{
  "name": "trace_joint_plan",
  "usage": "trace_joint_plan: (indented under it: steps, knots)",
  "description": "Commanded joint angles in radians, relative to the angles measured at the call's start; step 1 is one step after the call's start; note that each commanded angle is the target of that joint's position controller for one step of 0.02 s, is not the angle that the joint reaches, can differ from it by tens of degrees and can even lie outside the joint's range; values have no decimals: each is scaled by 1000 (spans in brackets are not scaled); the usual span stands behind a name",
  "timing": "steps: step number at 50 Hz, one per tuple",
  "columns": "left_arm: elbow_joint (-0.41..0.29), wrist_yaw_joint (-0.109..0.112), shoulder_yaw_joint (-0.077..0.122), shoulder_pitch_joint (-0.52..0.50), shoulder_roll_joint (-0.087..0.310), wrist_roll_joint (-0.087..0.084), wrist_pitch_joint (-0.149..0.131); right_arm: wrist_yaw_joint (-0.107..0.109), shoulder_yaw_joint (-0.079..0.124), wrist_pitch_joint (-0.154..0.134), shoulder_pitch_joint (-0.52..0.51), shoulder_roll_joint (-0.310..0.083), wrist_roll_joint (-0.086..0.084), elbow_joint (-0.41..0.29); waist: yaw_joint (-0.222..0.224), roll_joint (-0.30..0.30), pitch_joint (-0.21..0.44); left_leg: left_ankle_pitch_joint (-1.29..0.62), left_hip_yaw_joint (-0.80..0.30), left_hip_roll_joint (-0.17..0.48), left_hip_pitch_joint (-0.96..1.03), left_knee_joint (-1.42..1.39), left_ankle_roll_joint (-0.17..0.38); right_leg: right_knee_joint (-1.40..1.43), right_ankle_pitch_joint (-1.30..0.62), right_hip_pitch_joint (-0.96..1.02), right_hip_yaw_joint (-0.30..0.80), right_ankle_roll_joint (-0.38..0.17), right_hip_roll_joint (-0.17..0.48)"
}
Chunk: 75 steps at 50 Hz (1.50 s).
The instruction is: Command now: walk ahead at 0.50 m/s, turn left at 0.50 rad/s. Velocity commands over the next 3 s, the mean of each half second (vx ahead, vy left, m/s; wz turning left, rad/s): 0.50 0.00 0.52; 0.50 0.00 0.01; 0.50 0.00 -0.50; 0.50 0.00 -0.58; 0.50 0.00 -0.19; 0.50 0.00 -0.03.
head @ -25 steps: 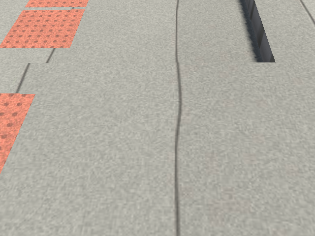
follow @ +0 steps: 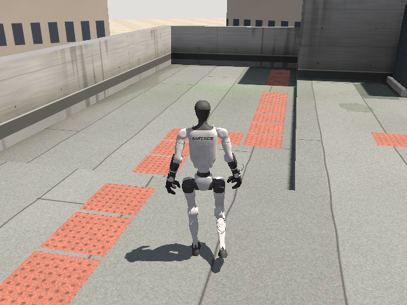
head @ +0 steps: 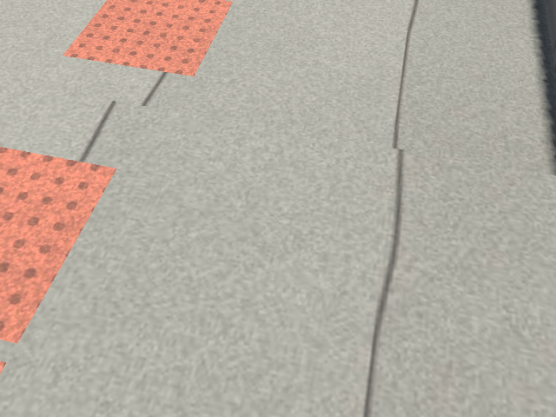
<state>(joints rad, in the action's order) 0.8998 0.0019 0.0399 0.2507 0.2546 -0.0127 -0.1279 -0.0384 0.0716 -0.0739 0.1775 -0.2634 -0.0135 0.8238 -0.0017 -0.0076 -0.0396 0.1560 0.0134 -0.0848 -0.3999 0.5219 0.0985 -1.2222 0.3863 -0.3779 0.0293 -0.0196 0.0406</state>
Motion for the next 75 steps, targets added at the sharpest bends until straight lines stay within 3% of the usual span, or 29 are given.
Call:
trace_joint_plan:
  steps: [1,6,13,18,19,20,21,22,23,25,33,39,41,43,44,45,46,47,51,57,65,66,69,70,71,72,73,74,75]
  knots:
    - [-101,11,41,-18,128,17,-13,8,17,-9,21,-89,9,-73,20,21,102,-163,-379,257,249,-294,194,53,-83,-243,56,5,85]
    - [-162,22,37,-132,85,31,18,40,34,-11,102,-151,-1,-68,0,56,50,-248,-279,202,136,-324,180,344,-286,-248,19,68,51]
    - [-241,-6,29,-335,85,8,-3,55,35,9,201,-150,-15,-50,-77,98,35,-93,-348,199,214,-241,119,705,-465,-161,38,56,-31]
    - [-215,-12,59,-167,154,11,-30,63,31,24,160,-130,-8,-77,28,131,108,-195,-430,177,269,-25,68,822,-338,111,33,-17,-37]
    - [-198,-4,74,-19,202,27,-32,56,12,19,138,-81,3,-100,98,72,233,-148,-362,122,160,207,33,786,-327,365,138,-80,92]
    - [-170,0,98,124,289,43,-19,55,-8,7,271,-19,-16,-116,77,-197,393,167,-211,-21,-179,542,-46,808,-200,751,521,-242,321]
    - [-153,-8,86,141,227,17,-11,55,-7,1,306,-73,-26,-109,70,-298,387,427,-207,18,-354,718,-58,895,-9,772,766,-280,398]
    - [-167,-10,65,91,147,9,-7,53,12,3,237,-147,-27,-99,85,-165,237,349,-225,64,-403,784,-61,918,49,642,647,-236,353]
    - [-174,-11,53,41,119,15,2,53,12,7,164,-146,-17,-109,76,-73,146,271,-184,101,-382,780,-65,932,-20,506,503,-201,303]
    - [-164,-18,38,-20,87,25,7,47,15,7,103,-115,0,-130,29,-62,43,190,-161,151,-320,671,-63,990,-189,307,338,-181,221]
    - [-107,-15,56,30,163,1,11,29,-18,-1,-44,-33,6,-179,40,-67,33,-82,-56,187,-239,250,-85,1079,-441,240,93,-191,164]
    - [-53,-14,55,135,188,-19,39,8,-15,-16,-205,-57,-9,-235,80,-83,-9,-107,-29,136,-152,37,-73,1025,-403,298,109,-165,198]
    - [-48,-8,60,124,210,-22,51,5,-3,-26,-161,-87,-8,-229,34,-93,8,-69,-23,116,-53,-26,-54,965,-440,312,132,-145,212]
    - [-54,-5,45,110,178,-15,53,20,38,-29,61,-163,6,-166,-80,-60,145,-88,-31,125,307,-62,-8,702,-569,216,67,-90,126]
    - [-92,-5,16,101,100,16,47,35,60,-24,249,-249,26,-144,-149,86,314,-117,-263,353,605,-36,60,363,-278,5,4,-41,45]
    - [-101,-4,-4,217,26,-8,31,29,63,-13,272,-283,31,-131,-92,334,412,83,-644,531,795,-150,181,87,208,-308,14,-6,-65]
    - [-86,-2,25,168,137,-29,28,26,41,-14,256,-191,21,-132,-117,205,320,200,-638,496,703,-196,154,-31,182,-393,100,-7,-17]
    - [-108,-2,37,103,165,-35,29,25,26,-18,196,-148,11,-133,-100,170,203,181,-494,463,590,-218,120,-41,88,-427,90,-15,18]
    - [-104,-2,41,89,99,-20,71,16,10,-40,30,-73,24,-119,5,133,64,-50,-194,353,280,-348,86,54,-116,-279,75,4,98]
    - [-158,-12,39,-19,64,-11,90,41,30,-47,60,-115,30,-60,4,66,9,-227,15,349,295,-389,86,247,-344,-359,85,25,91]
    - [-272,-63,22,-252,53,-10,86,55,51,-5,150,-180,-1,-2,-69,52,-63,-292,155,390,459,-331,42,543,-345,-353,-52,-37,60]
    - [-216,-80,-5,-127,32,128,70,15,-21,-48,243,-24,158,28,-34,99,-8,-293,110,465,546,-378,102,548,-323,-323,-2,-66,59]
    - [-242,-76,34,-168,106,84,43,15,15,-58,188,-182,108,33,14,72,-4,-595,219,405,590,-215,79,629,-218,-172,-117,-116,-72]
    - [-233,-69,42,-109,126,63,30,11,18,-49,198,-221,113,47,61,64,45,-774,271,372,516,-74,57,679,-303,19,-148,-142,-125]
    - [-180,-47,65,57,167,60,21,5,2,-43,247,-184,146,54,94,46,164,-731,293,323,328,165,7,590,-376,343,-97,-184,-143]
    - [-124,-18,82,318,232,43,28,-21,-54,-54,335,-44,173,-2,125,-181,461,-215,233,199,-95,489,-89,602,-356,932,340,-386,66]
    - [-53,-20,70,453,232,69,36,-59,-52,-53,235,-63,125,13,207,-79,441,376,52,46,-303,698,-106,821,-380,1013,692,-406,205]
    - [-22,-21,88,430,244,81,13,-55,-52,-58,44,-51,77,-48,233,-37,178,331,-93,81,-502,785,-77,868,-316,876,597,-297,194]
    - [-32,-24,85,324,223,56,2,-28,-44,-70,-32,-95,77,-70,203,-66,56,280,-113,138,-509,821,-77,879,-309,655,497,-287,171]
